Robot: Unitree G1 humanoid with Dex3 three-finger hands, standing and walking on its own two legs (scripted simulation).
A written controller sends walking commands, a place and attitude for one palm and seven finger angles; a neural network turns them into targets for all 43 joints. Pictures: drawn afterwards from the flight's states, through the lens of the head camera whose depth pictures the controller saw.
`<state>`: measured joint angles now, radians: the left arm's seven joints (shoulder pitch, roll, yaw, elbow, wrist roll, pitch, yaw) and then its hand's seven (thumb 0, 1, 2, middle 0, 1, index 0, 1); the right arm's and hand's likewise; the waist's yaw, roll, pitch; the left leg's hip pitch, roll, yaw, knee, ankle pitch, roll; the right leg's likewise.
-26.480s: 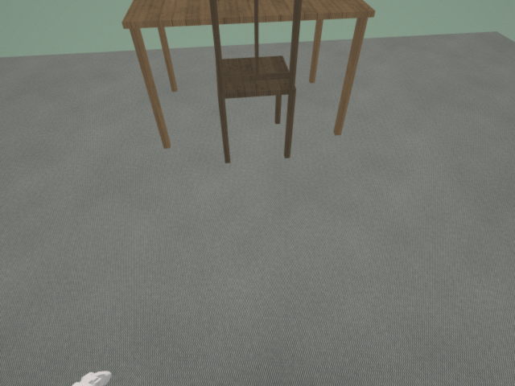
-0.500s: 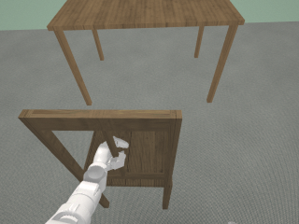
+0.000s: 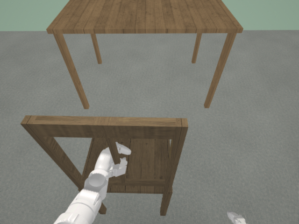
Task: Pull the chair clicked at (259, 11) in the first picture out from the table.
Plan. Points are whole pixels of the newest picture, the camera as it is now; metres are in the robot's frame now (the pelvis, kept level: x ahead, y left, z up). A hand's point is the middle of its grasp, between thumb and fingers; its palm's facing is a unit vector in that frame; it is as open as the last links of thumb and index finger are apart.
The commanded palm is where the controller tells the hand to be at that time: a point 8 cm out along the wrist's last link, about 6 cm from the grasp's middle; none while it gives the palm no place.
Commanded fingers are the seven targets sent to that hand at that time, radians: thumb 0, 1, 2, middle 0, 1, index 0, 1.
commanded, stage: open the thumb and straighten the fingers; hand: left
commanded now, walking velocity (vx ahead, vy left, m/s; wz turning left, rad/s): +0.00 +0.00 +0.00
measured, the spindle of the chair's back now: (117, 162) +0.31 +0.12 -0.07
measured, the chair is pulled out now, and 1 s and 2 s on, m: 0.68 0.68 0.68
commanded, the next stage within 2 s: draw the fingers out of the gap in 0.82 s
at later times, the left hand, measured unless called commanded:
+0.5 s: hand (118, 162) +0.31 +0.12 -0.07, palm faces -0.11 -0.98 -0.16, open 12.7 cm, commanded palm +0.29 +0.16 -0.04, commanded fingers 0.00 -0.55 0.20 -0.20 -0.58 -0.20 -0.58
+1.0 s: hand (117, 161) +0.32 +0.12 -0.07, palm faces -0.09 -0.98 -0.15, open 17.4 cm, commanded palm +0.29 +0.17 -0.04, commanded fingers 0.00 -0.55 0.20 0.00 0.00 0.00 0.00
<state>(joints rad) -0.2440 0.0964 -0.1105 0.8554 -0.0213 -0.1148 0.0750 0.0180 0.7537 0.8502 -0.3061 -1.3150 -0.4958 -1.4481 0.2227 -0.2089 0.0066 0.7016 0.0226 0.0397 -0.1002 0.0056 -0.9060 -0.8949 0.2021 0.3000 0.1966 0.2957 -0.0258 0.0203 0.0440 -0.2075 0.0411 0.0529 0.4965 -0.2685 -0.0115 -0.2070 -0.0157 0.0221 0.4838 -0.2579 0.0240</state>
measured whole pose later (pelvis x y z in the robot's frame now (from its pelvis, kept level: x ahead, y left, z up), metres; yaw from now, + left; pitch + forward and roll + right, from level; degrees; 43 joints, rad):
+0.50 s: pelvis +0.00 +0.01 -0.03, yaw +2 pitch +9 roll +0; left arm -0.22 0.15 -0.06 0.64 -0.04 -0.01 0.02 0.00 -0.33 0.30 -0.40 -1.17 -0.40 -1.17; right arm 0.28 -0.26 -0.01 0.65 0.03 -0.01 0.00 0.01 -0.91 -0.90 0.20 0.30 0.20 0.30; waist -0.08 0.04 -0.05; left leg -0.53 0.01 0.03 0.74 -0.36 0.00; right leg -0.52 -0.05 0.00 0.74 -0.37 0.04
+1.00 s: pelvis +0.01 -0.01 -0.03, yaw +3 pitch +10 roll +0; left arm -0.18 0.18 -0.01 0.54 -0.04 0.07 -0.05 -0.01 -0.54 0.20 -0.02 -0.04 -0.01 -0.03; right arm 0.26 -0.27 0.00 0.59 0.03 0.00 -0.02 0.01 -0.91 -0.89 0.20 0.30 0.20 0.30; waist -0.07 0.03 -0.09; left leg -0.58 0.03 0.00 0.81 -0.40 -0.02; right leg -0.57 -0.03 -0.02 0.82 -0.42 0.01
